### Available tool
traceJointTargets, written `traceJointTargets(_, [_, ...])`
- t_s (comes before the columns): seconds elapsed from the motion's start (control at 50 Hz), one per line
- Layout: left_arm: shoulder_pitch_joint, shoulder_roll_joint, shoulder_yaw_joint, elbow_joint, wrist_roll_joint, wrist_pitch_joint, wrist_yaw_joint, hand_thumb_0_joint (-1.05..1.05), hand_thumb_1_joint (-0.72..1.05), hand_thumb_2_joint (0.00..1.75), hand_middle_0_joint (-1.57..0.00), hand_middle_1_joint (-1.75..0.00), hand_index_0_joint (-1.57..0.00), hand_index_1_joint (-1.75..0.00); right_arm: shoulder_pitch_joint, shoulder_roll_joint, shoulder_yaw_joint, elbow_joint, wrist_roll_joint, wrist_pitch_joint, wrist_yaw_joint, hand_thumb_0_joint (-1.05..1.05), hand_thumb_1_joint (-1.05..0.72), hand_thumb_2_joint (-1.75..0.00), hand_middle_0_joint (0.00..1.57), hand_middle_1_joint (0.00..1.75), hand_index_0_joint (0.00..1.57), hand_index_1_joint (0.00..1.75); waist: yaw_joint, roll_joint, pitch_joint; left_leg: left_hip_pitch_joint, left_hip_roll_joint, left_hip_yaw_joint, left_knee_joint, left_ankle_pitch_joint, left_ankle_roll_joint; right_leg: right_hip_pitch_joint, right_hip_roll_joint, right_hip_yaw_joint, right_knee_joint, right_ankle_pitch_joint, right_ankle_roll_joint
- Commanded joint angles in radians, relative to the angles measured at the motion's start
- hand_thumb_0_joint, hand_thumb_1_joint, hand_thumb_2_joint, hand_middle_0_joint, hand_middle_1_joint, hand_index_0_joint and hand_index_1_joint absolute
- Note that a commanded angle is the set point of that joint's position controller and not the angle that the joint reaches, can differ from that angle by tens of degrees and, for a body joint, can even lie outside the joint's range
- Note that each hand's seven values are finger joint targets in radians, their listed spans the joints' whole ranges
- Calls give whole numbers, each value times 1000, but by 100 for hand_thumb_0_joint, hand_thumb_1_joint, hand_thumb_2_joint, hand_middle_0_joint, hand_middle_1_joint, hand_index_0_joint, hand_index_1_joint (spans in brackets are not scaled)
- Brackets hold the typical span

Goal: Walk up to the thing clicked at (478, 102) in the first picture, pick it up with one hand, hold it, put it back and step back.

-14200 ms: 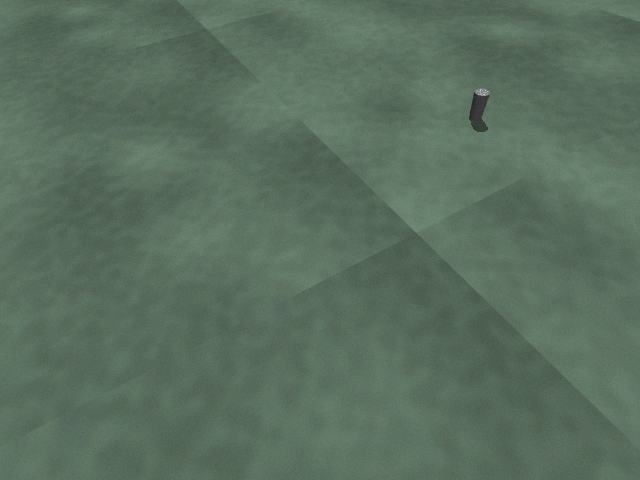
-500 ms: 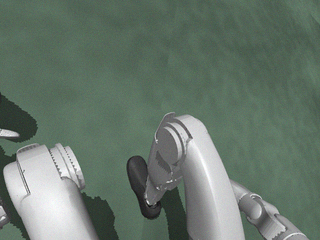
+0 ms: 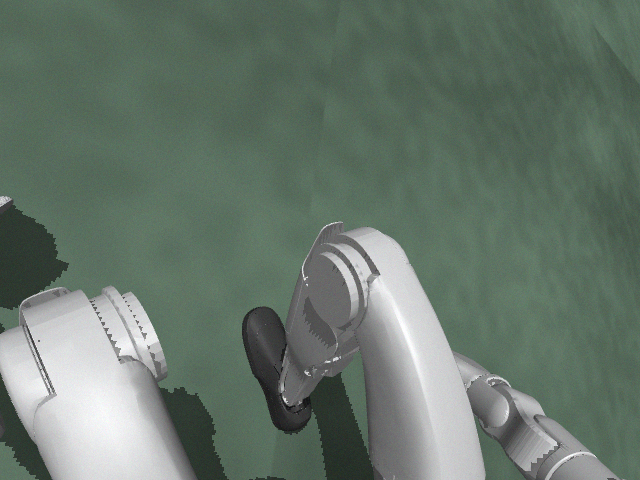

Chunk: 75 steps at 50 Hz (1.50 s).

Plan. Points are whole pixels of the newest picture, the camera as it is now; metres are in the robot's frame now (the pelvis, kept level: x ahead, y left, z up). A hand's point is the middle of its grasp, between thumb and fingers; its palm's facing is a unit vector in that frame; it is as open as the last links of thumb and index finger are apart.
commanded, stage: close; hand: left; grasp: from the side
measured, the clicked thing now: out of the picture +0.47 +0.29 -0.21
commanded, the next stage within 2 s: settle in 0.38 s
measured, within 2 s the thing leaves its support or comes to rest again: leaves its support in 0.90 s
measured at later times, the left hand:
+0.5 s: hand out of the picture +0.45 +0.29 -0.18, palm faces +0.34 -0.94 -0.04, open 10.6 cm
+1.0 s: hand out of the picture +0.44 +0.29 -0.16, palm faces +0.32 -0.95 -0.02, open 11.0 cm
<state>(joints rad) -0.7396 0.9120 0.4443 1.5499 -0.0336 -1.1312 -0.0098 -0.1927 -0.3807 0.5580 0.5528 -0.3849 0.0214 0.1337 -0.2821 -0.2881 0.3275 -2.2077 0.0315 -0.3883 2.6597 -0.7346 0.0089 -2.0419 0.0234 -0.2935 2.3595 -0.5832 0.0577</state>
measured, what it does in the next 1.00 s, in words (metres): stands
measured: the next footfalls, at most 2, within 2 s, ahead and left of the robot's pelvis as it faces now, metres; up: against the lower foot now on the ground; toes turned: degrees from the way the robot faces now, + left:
none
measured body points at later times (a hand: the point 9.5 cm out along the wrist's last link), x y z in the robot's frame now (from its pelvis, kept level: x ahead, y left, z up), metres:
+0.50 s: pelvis +0.00 +0.00 +0.00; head +0.24 +0.20 +0.32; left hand +0.43 +0.34 -0.18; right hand +0.16 -0.24 -0.03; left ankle +0.08 +0.12 -0.26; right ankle +0.15 -0.12 -0.26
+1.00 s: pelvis +0.00 +0.00 +0.01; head +0.23 +0.19 +0.34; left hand +0.42 +0.34 -0.15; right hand +0.17 -0.24 -0.03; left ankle +0.08 +0.12 -0.26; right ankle +0.15 -0.12 -0.26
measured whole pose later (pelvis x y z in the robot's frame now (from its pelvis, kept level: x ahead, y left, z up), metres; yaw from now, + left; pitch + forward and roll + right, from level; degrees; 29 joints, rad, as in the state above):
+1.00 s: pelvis +0.00 +0.00 +0.01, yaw +1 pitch +15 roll -19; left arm -0.68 0.81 0.44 1.26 -0.02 -0.97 0.00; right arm -0.14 -0.35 0.49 0.57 -0.35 0.05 0.14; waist -0.25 -0.26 0.29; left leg -2.20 0.03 -0.37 2.61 -0.73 0.00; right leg -2.05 0.01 -0.28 2.33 -0.59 0.04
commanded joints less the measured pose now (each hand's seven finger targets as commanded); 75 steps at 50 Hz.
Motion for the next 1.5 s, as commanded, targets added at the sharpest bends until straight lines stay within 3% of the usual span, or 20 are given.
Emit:
traceJointTargets(0.0, [-221,113,14,-110,-17,-62,25,0,18,56,-54,-51,-53,-52,48,-373,-121,1,-10,26,-16,0,-88,-90,20,30,20,30,-160,590,-534,421,53,61,-360,190,-43,249,57,-78,-144,193,-51])
traceJointTargets(0.16, [-253,129,-8,-94,-16,-64,26,0,43,75,-72,-71,-72,-71,46,-361,-108,9,-12,26,-16,0,-87,-89,20,30,20,30,-168,549,-551,368,43,87,-333,147,-24,282,67,-66,-177,171,-48])
traceJointTargets(0.26, [-271,122,-21,-98,-15,-66,15,0,39,90,-90,-92,-90,-92,38,-365,-109,14,-10,23,-18,0,-89,-90,20,30,20,30,-174,575,-528,379,48,72,-355,123,-31,248,65,-74,-168,149,-53])
traceJointTargets(0.42, [-257,93,-57,-98,-1,-50,2,0,35,107,-107,-112,-106,-112,38,-365,-112,23,-14,29,-19,0,-89,-90,20,30,20,30,-179,608,-538,447,54,58,-367,191,-45,240,62,-78,-159,194,-55])
traceJointTargets(0.68, [-291,105,-40,-186,-22,-51,9,0,34,127,-127,-136,-126,-138,49,-360,-117,25,-5,30,-17,0,-92,-91,20,30,20,30,-162,621,-572,442,52,73,-361,218,-41,277,62,-68,-166,214,-55])
traceJointTargets(0.8, [-318,142,-2,-355,-21,-31,17,0,27,130,-132,-142,-131,-144,73,-354,-143,26,1,35,-14,0,-92,-91,20,30,20,30,-128,717,-663,514,54,76,-384,244,-52,271,56,-60,-154,217,-63])
traceJointTargets(0.84, [-329,185,35,-469,-24,-19,21,0,23,130,-133,-143,-132,-145,89,-349,-160,20,8,39,-14,0,-92,-91,20,30,20,30,-100,759,-729,551,54,91,-388,262,-54,286,53,-45,-155,221,-66])
traceJointTargets(0.9, [-293,174,48,-562,-20,22,25,0,18,130,-135,-144,-134,-147,113,-338,-191,11,20,45,-15,0,-93,-91,20,30,20,30,-72,806,-785,603,57,98,-414,300,-60,283,48,-30,-155,232,-72])
traceJointTargets(0.92, [-310,171,43,-586,-19,37,30,0,16,129,-133,-143,-132,-146,125,-338,-200,10,26,48,-15,0,-93,-91,20,30,20,30,-80,814,-796,583,55,104,-421,285,-58,284,48,-25,-156,226,-76])
traceJointTargets(0.98, [-289,122,41,-633,-33,83,28,0,14,131,-136,-146,-135,-149,150,-327,-230,7,47,50,-17,0,-92,-91,20,30,20,30,-64,799,-802,552,48,124,-432,277,-52,287,43,-10,-168,232,-76])
traceJointTargets(1.04, [-265,64,7,-663,-39,129,9,0,11,130,-139,-148,-138,-151,174,-315,-261,4,75,49,-18,0,-92,-91,20,30,20,30,-55,754,-801,497,42,137,-440,249,-43,267,41,-1,-178,221,-77])
traceJointTargets(1.14, [-218,-74,-91,-649,-45,213,-43,0,9,128,-139,-148,-138,-150,207,-290,-320,5,125,40,-13,0,-92,-90,20,30,20,30,-42,657,-756,386,24,158,-471,106,-19,191,33,14,-201,121,-81])
traceJointTargets(1.22, [-167,-136,-73,-665,-91,266,-73,0,9,126,-135,-145,-135,-147,239,-279,-363,0,166,31,-12,0,-90,-90,20,30,20,30,0,561,-766,322,9,172,-492,16,-1,177,29,24,-224,47,-77])
traceJointTargets(1.26, [-195,-120,-58,-724,-97,286,-79,0,9,126,-135,-145,-135,-147,263,-263,-382,11,181,28,-16,0,-91,-90,20,30,20,30,21,548,-803,323,6,184,-503,-13,3,182,28,38,-238,15,-79])
traceJointTargets(1.32, [-295,-83,-39,-848,-88,304,-73,0,9,125,-132,-143,-133,-145,296,-250,-410,11,201,30,-23,0,-90,-90,20,30,20,30,48,621,-918,402,5,200,-526,51,-6,182,19,60,-221,57,-90])
traceJointTargets(1.34, [-229,-82,-19,-779,-82,321,-73,0,10,126,-134,-143,-133,-145,297,-236,-407,16,210,34,-26,0,-90,-90,20,30,20,30,62,616,-897,405,5,200,-538,44,-6,156,16,67,-225,46,-92])
traceJointTargets(1.38, [-295,-82,-24,-886,-84,324,-66,0,13,127,-132,-142,-132,-145,314,-227,-424,17,216,35,-32,0,-90,-90,20,30,20,30,59,656,-936,429,3,214,-547,62,-8,168,11,83,-230,62,-95])
traceJointTargets(1.42, [-286,-53,7,-935,-85,332,-64,0,13,126,-131,-141,-131,-144,324,-216,-432,23,223,38,-38,0,-90,-90,20,30,20,30,87,695,-983,476,2,221,-559,112,-16,163,4,98,-219,87,-100])
traceJointTargets(1.44, [-330,-37,5,-1041,-88,332,-65,0,11,124,-131,-140,-130,-143,344,-219,-453,20,225,38,-43,0,-90,-90,20,30,20,30,92,725,-1049,504,2,233,-557,142,-17,190,7,107,-219,107,-103])
traceJointTargets(1.48, [-260,-72,3,-994,-95,358,-78,0,10,123,-131,-140,-130,-143,363,-198,-457,34,236,40,-46,0,-91,-90,20,30,20,30,97,723,-1056,507,-2,247,-559,188,-16,197,1,121,-218,131,-104])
